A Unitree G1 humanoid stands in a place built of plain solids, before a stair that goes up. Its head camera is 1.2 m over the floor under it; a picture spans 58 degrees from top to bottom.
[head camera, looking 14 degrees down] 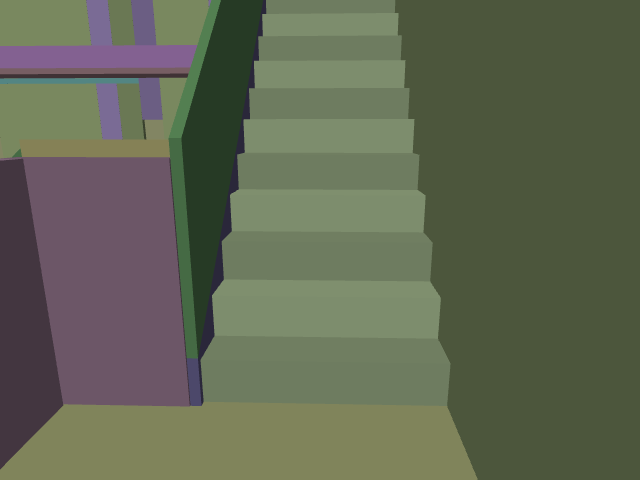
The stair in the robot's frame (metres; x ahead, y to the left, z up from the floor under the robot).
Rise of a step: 0.21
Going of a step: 0.24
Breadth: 1.11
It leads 2 degrees to the right of straight ahead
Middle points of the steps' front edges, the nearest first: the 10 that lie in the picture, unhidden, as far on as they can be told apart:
1.73 -0.02 0.22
1.97 -0.03 0.43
2.20 -0.03 0.64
2.44 -0.04 0.86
2.68 -0.05 1.07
2.91 -0.05 1.28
3.15 -0.06 1.50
3.39 -0.07 1.71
3.63 -0.07 1.92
3.86 -0.08 2.14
